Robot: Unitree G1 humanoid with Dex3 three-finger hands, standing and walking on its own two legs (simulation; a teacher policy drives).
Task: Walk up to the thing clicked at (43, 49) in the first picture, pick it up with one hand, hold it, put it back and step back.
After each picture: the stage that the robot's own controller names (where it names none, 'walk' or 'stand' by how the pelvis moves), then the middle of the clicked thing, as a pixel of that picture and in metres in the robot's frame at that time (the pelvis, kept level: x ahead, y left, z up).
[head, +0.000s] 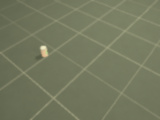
stand; (44, 51) +1.29 +0.43 -0.72
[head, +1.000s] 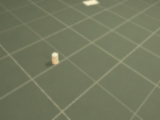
walk; (55, 58) +1.19 +0.20 -0.70
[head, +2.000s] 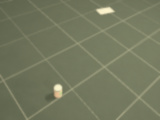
walk; (58, 91) +0.72 +0.15 -0.71
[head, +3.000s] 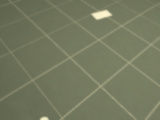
stand; out of the picture +0.42 +0.23 -0.70
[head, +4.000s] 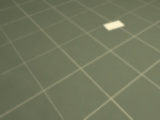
stand; out of the picture +0.39 +0.24 -0.72
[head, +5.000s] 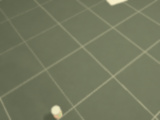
stand; (56, 112) +0.43 +0.22 -0.71
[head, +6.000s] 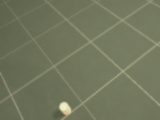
stand; (65, 108) +0.43 +0.23 -0.69
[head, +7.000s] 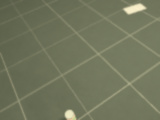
stand; (70, 116) +0.46 +0.21 -0.69
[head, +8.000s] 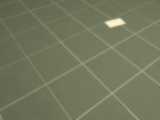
stand; out of the picture +0.44 +0.19 -0.72
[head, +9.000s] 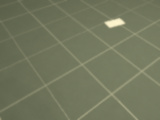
stand; out of the picture +0.43 +0.20 -0.72
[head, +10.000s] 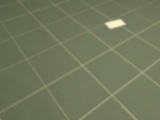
stand; out of the picture +0.43 +0.20 -0.72
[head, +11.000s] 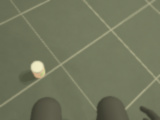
go down; (38, 69) +0.48 +0.20 -0.43
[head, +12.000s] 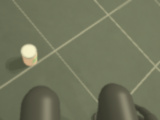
go down; (29, 55) +0.51 +0.20 -0.31
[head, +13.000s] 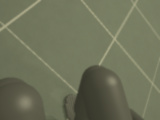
close in; out of the picture +0.49 +0.25 -0.24
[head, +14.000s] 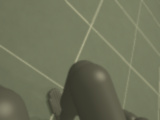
close; out of the picture +0.48 +0.28 -0.23
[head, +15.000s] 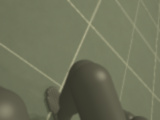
lift; out of the picture +0.47 +0.28 -0.24
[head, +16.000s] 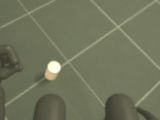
lift; (52, 71) +0.48 +0.16 -0.39
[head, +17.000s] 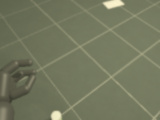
go down; (56, 117) +0.42 +0.16 -0.63
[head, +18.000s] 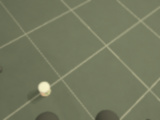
close in; (44, 89) +0.45 +0.17 -0.51
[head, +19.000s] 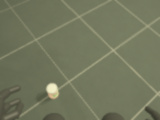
walk; (52, 91) +0.47 +0.17 -0.51
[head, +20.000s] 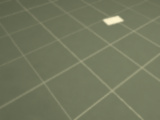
stand; out of the picture +0.42 +0.15 -0.66
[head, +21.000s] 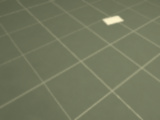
stand; out of the picture +0.41 +0.15 -0.66
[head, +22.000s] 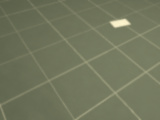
stand; out of the picture +0.42 +0.15 -0.69
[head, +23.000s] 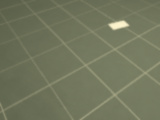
stand; out of the picture +0.42 +0.16 -0.72
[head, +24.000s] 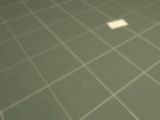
stand; out of the picture +0.41 +0.17 -0.72
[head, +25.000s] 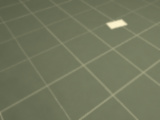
walk; out of the picture +0.41 +0.18 -0.72
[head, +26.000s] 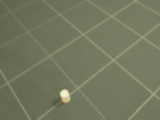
walk; (65, 96) +0.55 +0.18 -0.71
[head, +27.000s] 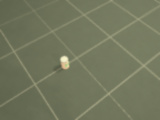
walk; (64, 62) +0.86 +0.17 -0.69
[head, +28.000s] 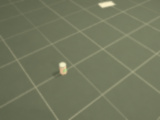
stand; (63, 68) +1.04 +0.20 -0.70
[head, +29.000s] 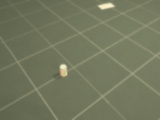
stand; (63, 70) +1.03 +0.19 -0.73
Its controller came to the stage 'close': yes
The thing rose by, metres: 0.01
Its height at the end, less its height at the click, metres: +0.00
